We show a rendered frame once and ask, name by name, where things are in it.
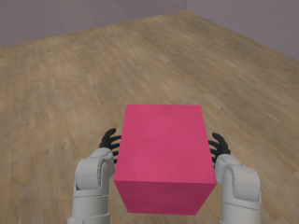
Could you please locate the right robot forearm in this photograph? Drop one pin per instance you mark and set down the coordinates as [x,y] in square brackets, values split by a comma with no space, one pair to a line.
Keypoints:
[241,191]

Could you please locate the robot left hand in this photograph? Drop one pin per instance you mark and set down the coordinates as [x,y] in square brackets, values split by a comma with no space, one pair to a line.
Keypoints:
[107,140]

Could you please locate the left robot forearm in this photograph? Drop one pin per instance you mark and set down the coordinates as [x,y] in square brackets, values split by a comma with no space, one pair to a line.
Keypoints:
[91,187]

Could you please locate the robot right hand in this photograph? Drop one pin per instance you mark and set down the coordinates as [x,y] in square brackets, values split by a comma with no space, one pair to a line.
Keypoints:
[222,147]

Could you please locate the carton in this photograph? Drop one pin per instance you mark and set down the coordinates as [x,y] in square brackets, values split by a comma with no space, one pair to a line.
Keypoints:
[164,163]

